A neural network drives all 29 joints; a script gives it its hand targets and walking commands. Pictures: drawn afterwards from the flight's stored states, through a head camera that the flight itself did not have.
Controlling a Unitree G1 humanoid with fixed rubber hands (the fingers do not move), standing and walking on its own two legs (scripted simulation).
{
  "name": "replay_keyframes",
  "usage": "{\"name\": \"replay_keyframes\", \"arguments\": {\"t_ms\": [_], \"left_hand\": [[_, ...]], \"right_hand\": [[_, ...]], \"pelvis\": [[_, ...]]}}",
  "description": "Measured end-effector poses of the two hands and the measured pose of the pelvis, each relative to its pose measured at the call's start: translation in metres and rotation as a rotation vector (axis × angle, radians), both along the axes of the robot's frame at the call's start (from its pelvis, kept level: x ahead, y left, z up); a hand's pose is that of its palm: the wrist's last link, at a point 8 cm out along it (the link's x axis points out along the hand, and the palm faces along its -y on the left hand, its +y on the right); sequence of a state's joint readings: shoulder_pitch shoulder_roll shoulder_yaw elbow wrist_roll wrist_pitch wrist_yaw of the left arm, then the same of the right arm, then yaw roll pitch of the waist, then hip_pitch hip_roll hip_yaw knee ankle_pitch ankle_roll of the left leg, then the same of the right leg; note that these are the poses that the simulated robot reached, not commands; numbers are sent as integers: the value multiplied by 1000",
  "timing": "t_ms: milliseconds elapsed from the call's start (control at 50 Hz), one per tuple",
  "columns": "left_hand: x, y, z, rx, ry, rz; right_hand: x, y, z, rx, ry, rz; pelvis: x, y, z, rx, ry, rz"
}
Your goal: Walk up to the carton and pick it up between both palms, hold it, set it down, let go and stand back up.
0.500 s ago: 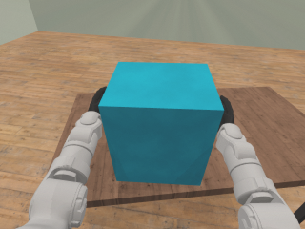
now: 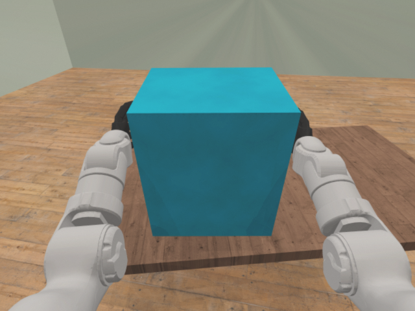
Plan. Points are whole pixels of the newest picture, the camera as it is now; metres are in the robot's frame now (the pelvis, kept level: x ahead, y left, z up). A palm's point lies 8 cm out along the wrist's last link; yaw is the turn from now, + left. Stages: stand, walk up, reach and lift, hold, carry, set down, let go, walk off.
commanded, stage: reach and lift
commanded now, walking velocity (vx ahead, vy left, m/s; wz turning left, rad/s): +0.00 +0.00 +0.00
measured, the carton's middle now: (211, 152) +0.42 -0.03 +0.18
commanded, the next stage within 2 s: hold in 1.54 s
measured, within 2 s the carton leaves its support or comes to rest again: neither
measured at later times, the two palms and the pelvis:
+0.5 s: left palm (127, 138) +0.44 +0.14 +0.22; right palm (294, 133) +0.41 -0.21 +0.22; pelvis +0.02 -0.02 +0.00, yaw +0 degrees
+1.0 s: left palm (116, 137) +0.41 +0.16 +0.24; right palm (291, 126) +0.40 -0.19 +0.24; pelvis +0.02 -0.01 +0.00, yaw +0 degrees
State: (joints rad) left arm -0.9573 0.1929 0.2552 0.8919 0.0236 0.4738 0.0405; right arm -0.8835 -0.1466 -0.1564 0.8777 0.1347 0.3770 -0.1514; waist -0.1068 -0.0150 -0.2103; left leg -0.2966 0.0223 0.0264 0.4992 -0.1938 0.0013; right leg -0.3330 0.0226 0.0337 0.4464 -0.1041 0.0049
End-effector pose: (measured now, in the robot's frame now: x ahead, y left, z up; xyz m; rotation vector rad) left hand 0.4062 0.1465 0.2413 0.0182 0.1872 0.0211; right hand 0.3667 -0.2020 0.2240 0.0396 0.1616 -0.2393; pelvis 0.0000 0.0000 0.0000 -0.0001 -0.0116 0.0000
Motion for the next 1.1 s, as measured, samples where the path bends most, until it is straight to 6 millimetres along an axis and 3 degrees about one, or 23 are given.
{"name": "replay_keyframes", "arguments": {"t_ms": [300, 440, 520, 720, 1100], "left_hand": [[18, -17, -3, 4, 24, 18], [29, -10, -13, -16, 63, 41], [29, 0, -19, -46, 52, 52], [14, 19, -15, -59, 28, 84], [2, 9, 6, -47, 30, 86]], "right_hand": [[23, -18, -3, 8, 23, 14], [41, -12, -7, 51, 57, 27], [46, -2, 0, 37, 44, 39], [45, 16, 19, 35, 21, 72], [31, 7, 23, 29, 28, 75]], "pelvis": [[9, -17, 2, 16, 33, -2], [20, -18, 3, 17, 53, -2], [26, -15, 4, 14, 61, -2], [28, -8, 5, 4, 65, -2], [18, -10, 5, 6, 51, -3]]}}
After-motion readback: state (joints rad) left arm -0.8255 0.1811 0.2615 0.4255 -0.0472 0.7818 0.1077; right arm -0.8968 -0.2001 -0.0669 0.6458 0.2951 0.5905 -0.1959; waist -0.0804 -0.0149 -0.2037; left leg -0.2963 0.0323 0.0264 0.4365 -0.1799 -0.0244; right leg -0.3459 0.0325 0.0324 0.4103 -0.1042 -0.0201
